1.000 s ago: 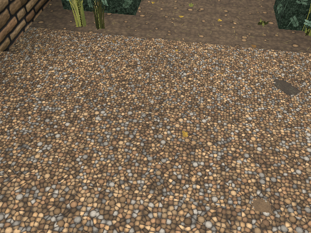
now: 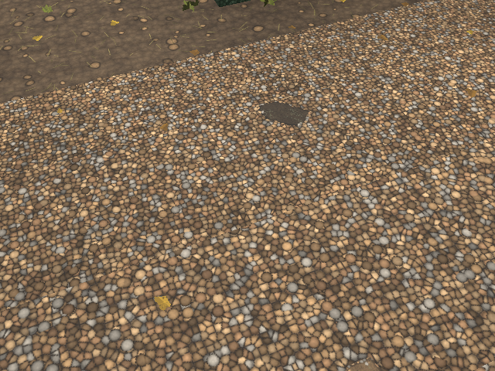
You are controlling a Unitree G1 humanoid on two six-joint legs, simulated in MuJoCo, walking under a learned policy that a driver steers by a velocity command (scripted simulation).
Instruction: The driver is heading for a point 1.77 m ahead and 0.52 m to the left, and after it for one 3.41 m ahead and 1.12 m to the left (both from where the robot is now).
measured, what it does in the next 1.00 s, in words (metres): steps on the spot, turning left: right foot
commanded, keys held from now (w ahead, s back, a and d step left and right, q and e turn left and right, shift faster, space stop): q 0.82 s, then no key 0.18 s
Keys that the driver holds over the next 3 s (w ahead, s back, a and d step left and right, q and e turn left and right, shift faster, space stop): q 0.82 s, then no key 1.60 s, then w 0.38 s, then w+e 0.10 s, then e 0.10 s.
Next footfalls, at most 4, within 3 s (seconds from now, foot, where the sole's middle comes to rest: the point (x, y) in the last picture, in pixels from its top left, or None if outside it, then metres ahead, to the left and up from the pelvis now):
0.82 right None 0.10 -0.11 -0.78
1.14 left None -0.05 0.09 -0.78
2.74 left None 0.02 0.12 -0.78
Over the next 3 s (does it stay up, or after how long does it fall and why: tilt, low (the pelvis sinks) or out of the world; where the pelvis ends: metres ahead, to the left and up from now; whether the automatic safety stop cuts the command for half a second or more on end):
stays up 0.11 0.08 -0.01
